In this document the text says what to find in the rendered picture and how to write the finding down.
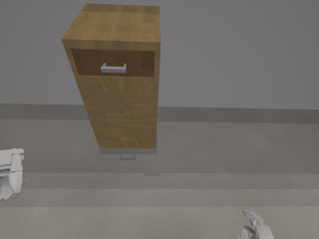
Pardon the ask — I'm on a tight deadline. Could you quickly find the robot right hand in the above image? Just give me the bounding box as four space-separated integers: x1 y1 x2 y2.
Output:
237 207 274 239

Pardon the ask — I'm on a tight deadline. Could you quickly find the robot left hand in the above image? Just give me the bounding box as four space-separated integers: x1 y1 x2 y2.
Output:
0 148 27 202

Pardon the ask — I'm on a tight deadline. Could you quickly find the handle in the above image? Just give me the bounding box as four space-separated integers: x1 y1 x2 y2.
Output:
101 63 127 74

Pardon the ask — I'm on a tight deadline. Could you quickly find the drawer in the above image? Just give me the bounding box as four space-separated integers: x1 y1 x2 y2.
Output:
70 48 156 78

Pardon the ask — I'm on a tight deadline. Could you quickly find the cabinet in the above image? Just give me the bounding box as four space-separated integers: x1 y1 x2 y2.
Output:
61 3 161 148

